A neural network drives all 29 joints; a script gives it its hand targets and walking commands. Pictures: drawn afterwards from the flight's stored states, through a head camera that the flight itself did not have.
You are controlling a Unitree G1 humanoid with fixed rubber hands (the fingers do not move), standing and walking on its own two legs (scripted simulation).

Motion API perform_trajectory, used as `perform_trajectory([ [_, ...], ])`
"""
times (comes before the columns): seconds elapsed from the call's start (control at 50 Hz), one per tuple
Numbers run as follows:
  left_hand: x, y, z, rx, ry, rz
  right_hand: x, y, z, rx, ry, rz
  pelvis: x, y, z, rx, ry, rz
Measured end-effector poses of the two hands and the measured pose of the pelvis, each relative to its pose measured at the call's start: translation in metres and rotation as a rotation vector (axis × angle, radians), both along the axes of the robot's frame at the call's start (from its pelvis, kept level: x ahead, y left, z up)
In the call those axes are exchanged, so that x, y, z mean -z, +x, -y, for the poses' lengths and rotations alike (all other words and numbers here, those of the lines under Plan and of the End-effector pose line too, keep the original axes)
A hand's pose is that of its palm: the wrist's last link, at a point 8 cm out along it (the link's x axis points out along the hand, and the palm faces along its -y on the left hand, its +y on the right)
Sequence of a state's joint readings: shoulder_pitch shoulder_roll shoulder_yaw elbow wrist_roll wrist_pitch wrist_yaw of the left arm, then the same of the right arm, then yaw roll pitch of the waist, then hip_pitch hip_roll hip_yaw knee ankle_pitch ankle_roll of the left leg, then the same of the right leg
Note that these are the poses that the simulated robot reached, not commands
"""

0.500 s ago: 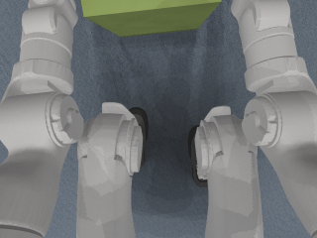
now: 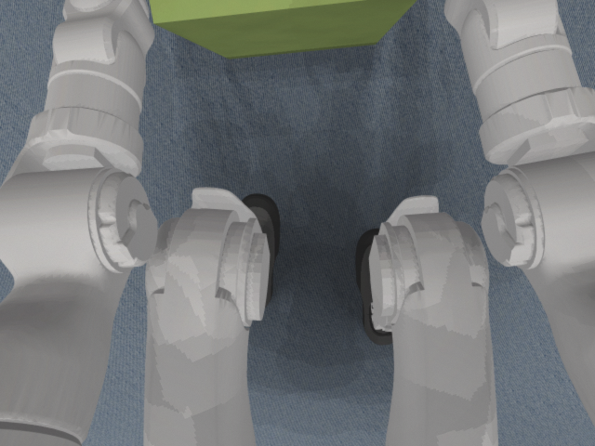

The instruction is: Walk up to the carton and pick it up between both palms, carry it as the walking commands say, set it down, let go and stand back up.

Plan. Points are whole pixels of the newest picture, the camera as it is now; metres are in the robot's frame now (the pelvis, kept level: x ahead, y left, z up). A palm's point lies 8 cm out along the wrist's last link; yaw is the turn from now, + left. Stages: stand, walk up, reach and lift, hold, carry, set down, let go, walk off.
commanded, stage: set down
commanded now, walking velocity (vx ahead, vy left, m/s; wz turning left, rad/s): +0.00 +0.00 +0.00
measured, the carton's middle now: out of the picture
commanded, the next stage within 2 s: let go in 1.50 s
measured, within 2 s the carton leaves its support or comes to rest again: neither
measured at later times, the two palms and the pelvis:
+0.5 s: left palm out of the picture +0.53 +0.25 -0.10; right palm out of the picture +0.55 -0.11 -0.11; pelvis -0.01 +0.01 +0.03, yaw +0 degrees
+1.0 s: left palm out of the picture +0.53 +0.25 +0.01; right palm out of the picture +0.56 -0.13 +0.02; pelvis +0.00 +0.02 +0.15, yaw -2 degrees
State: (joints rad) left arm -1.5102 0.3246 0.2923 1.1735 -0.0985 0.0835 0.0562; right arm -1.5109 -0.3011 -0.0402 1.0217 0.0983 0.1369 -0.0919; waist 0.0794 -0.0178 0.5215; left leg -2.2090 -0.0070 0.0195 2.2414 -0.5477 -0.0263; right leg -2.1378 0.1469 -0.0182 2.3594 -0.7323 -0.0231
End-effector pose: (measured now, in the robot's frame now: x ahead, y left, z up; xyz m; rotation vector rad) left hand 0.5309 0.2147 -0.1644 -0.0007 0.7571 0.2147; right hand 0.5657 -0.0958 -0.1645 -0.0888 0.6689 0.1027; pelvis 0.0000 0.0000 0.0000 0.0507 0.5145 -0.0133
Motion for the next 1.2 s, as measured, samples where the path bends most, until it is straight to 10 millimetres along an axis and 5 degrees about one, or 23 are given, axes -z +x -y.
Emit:
perform_trajectory([
  [0.16, 0.02, -0.012, -0.025, -0.085, 0.026, -0.032, 0.023, -0.011, 0.0, 0.015, -0.021, -0.061, -0.011, 0.008, -0.001, 0.003, 0.0, -0.05],
  [0.34, 0.002, -0.006, -0.032, -0.031, 0.033, 0.042, 0.005, -0.005, 0.016, 0.08, -0.015, 0.026, -0.012, 0.005, -0.01, -0.002, -0.025, -0.046],
  [0.56, -0.075, -0.009, -0.041, -0.089, -0.017, 0.095, -0.078, -0.011, 0.009, 0.034, -0.093, 0.003, -0.045, -0.016, -0.007, -0.02, -0.043, 0.016],
  [0.7, -0.119, -0.012, -0.047, -0.069, 0.02, 0.102, -0.142, 0.018, -0.007, 0.078, -0.005, 0.078, -0.082, -0.02, -0.01, -0.04, -0.084, 0.012],
  [0.78, -0.142, -0.002, -0.04, -0.031, 0.017, 0.117, -0.152, 0.024, -0.004, 0.091, -0.025, 0.05, -0.098, -0.02, -0.014, -0.049, -0.089, 0.003],
  [0.96, -0.173, 0.006, -0.032, -0.017, 0.011, 0.113, -0.173, -0.001, 0.036, 0.131, -0.068, 0.01, -0.141, -0.007, -0.021, -0.038, -0.103, -0.016],
  [1.02, -0.181, -0.005, -0.03, 0.004, 0.023, 0.062, -0.191, -0.003, 0.035, 0.097, -0.043, 0.021, -0.157, -0.003, -0.023, -0.03, -0.101, -0.015],
  [1.2, -0.262, -0.012, -0.052, -0.041, 0.034, 0.118, -0.267, 0.009, 0.015, 0.011, -0.079, 0.051, -0.206, -0.001, -0.016, -0.034, -0.072, 0.026],
])
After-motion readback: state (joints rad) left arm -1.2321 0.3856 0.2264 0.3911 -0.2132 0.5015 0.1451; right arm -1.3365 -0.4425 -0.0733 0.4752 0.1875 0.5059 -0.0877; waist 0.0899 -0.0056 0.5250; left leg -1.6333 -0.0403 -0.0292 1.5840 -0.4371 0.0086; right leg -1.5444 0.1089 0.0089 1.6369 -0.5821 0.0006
